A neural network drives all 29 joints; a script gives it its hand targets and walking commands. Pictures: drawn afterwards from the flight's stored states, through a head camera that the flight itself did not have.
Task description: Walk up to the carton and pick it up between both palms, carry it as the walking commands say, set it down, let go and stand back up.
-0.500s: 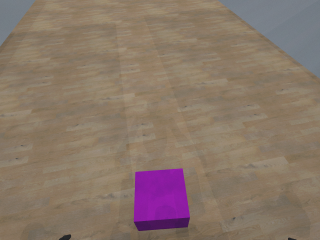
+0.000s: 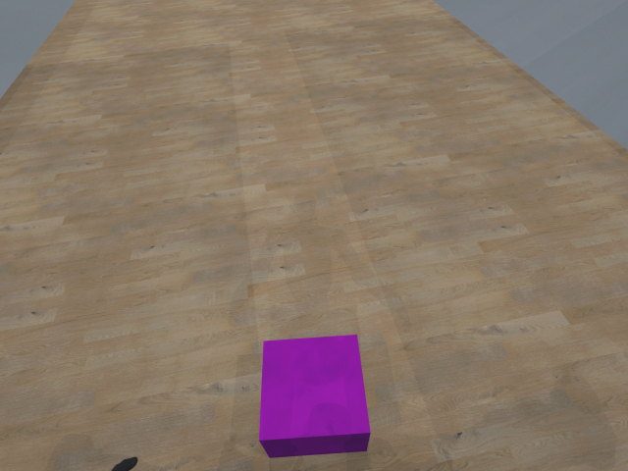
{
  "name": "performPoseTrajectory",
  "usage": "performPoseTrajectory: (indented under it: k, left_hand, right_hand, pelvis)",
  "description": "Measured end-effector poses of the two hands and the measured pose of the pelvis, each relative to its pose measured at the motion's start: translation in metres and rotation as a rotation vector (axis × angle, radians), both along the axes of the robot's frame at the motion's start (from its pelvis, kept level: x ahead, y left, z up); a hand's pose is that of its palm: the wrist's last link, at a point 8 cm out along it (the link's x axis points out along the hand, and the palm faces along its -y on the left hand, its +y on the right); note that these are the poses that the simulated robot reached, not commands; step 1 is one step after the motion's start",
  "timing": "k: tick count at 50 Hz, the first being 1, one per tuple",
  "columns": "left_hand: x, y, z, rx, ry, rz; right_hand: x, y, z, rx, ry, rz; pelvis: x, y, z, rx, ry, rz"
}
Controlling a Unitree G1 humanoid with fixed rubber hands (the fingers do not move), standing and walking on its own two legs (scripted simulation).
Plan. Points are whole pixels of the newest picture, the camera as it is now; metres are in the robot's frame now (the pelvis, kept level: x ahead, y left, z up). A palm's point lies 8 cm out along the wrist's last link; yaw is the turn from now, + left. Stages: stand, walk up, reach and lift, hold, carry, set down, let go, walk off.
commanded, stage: walk up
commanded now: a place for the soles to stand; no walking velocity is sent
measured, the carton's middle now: (314, 395) +0.47 +0.07 -0.69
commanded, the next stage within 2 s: reach and lift in 0.26 s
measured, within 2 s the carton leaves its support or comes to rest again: neither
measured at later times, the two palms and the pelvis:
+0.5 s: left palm out of the picture +0.13 +0.31 -0.10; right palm out of the picture +0.15 -0.26 -0.11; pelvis -0.03 +0.02 -0.02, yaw +4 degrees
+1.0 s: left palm (139, 429) +0.23 +0.32 -0.16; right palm (481, 415) +0.25 -0.22 -0.16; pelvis -0.10 +0.05 -0.08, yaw +3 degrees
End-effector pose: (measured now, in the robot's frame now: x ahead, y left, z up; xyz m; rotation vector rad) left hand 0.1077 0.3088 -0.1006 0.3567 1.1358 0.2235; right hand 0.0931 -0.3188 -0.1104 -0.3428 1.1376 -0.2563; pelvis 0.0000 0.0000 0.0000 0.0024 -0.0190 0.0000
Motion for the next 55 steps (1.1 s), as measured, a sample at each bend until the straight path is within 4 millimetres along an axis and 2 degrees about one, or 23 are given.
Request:
performPoseTrajectory:
  k: [14, 19, 25, 30, 35, 40, 47, 55]
  left_hand:
    - [0.001, 0.001, 0.0, -0.008, -0.019, 0.011]
    - [0.018, -0.007, 0.005, -0.053, -0.066, -0.01]
    - [0.025, 0.004, 0.001, -0.07, -0.077, 0.0]
    - [0.046, 0.009, -0.015, -0.095, -0.13, -0.002]
    - [0.075, 0.002, -0.031, -0.136, -0.18, 0.025]
    - [0.089, -0.004, -0.042, -0.159, -0.2, 0.062]
    - [0.107, 0.005, -0.052, -0.155, -0.226, 0.096]
    - [0.154, 0.007, -0.066, -0.165, -0.278, 0.086]
  right_hand:
    - [0.015, 0.004, 0.004, 0.004, -0.037, 0.012]
    - [0.048, 0.034, 0.006, 0.056, -0.079, 0.065]
    - [0.056, 0.057, -0.002, 0.082, -0.056, 0.034]
    - [0.065, 0.068, -0.011, 0.104, -0.094, 0.028]
    - [0.085, 0.079, -0.022, 0.12, -0.127, 0.055]
    - [0.105, 0.086, -0.03, 0.138, -0.148, 0.071]
    - [0.139, 0.096, -0.044, 0.174, -0.175, 0.093]
    - [0.188, 0.108, -0.06, 0.201, -0.226, 0.106]
  pelvis:
    - [0.001, 0.001, -0.001, 0.003, 0.007, 0.01]
    - [-0.015, 0.006, -0.007, 0.011, 0.053, 0.068]
    - [-0.026, 0.017, -0.016, 0.003, 0.101, 0.077]
    - [-0.039, 0.03, -0.032, -0.009, 0.151, 0.058]
    - [-0.057, 0.043, -0.05, -0.012, 0.195, 0.042]
    - [-0.073, 0.052, -0.062, -0.005, 0.234, 0.038]
    - [-0.094, 0.054, -0.073, -0.005, 0.287, 0.043]
    - [-0.106, 0.049, -0.089, -0.015, 0.379, 0.058]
